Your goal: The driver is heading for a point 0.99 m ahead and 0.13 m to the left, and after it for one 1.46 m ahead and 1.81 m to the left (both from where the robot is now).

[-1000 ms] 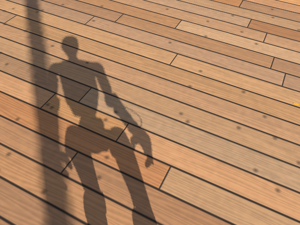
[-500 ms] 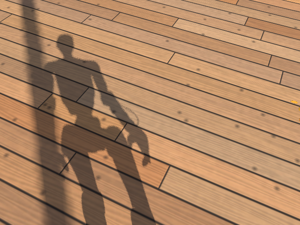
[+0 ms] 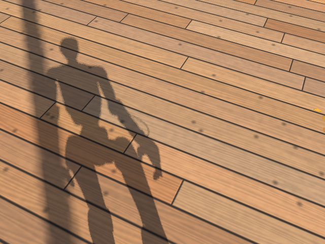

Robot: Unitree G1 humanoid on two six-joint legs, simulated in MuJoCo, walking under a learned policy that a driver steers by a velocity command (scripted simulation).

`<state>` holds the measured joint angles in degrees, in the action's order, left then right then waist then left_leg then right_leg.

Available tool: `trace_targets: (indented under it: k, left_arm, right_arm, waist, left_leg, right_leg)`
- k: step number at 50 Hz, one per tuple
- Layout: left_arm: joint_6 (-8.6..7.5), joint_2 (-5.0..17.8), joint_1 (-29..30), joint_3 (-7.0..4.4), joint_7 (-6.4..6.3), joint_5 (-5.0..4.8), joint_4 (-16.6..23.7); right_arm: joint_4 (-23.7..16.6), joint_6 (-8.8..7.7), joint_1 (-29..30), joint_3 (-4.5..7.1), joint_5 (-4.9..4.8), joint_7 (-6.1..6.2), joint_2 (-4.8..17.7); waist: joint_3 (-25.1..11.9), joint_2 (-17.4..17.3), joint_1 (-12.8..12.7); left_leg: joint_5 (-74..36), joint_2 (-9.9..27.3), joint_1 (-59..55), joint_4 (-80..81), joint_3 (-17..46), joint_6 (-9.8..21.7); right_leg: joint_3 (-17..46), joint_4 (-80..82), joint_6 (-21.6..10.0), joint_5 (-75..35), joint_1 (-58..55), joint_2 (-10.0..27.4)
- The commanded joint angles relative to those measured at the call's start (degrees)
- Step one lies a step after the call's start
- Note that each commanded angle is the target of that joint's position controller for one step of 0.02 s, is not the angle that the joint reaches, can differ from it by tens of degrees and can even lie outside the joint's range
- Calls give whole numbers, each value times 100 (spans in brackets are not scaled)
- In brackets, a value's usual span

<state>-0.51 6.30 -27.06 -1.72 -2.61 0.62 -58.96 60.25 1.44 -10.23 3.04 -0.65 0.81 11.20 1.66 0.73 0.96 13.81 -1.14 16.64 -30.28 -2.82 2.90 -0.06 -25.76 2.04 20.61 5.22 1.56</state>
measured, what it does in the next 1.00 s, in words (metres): stands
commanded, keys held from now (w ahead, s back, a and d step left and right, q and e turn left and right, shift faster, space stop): w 1.00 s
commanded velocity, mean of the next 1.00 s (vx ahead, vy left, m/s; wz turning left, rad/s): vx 0.00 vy -0.01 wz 0.00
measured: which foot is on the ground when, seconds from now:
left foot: down 0.00-1.00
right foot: down 0.00-1.00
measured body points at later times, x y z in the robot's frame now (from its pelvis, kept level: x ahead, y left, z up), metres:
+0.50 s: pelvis +0.00 +0.00 +0.00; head +0.02 +0.01 +0.45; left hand -0.06 +0.20 -0.16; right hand +0.05 -0.25 -0.15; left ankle +0.02 +0.09 -0.73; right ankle -0.08 -0.14 -0.73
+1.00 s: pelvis +0.00 +0.00 +0.00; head +0.02 +0.01 +0.45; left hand -0.07 +0.20 -0.16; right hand +0.05 -0.25 -0.15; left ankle +0.02 +0.09 -0.73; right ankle -0.08 -0.14 -0.73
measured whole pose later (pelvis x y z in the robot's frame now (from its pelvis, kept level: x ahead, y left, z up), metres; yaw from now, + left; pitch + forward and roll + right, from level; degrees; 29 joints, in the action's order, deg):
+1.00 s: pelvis +0.00 +0.00 +0.00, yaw +0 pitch +0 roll -1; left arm -0.5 5.8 -27.8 -1.9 -2.6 0.6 -58.4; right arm 59.8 1.2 -11.2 2.9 -0.8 0.8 11.1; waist 1.8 0.9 1.0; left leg 14.2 -0.7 16.5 -30.8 -2.8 2.5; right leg 0.1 -26.1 1.7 20.9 5.1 1.1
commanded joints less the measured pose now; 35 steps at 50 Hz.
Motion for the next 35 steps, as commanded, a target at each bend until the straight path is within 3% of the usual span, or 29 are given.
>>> trace_targets:
  k: [1,35]
  left_arm:
    - [-9,331,-805,-68,-11,0,-3]
    - [-5,276,-879,-87,-11,-1,39]
  right_arm:
    - [-184,-41,-110,101,-1,15,618]
    - [-216,-62,-197,95,-14,15,608]
  waist:
    - [181,26,0]
    - [220,35,3]
  left_leg:
    - [-1076,541,-706,476,669,209]
    - [-1085,543,-699,437,631,185]
  right_leg:
    - [105,482,-62,-700,903,139]
    - [115,466,-73,-733,899,118]
Keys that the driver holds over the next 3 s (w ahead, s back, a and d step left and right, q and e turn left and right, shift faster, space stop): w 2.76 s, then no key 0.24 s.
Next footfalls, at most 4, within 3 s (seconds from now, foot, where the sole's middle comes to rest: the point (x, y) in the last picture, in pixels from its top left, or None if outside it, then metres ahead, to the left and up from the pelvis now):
none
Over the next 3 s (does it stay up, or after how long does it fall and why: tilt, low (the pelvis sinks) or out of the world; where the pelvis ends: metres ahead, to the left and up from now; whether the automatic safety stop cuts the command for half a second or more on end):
stays up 0.00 -0.01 0.00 its command is cut before an obstacle from the start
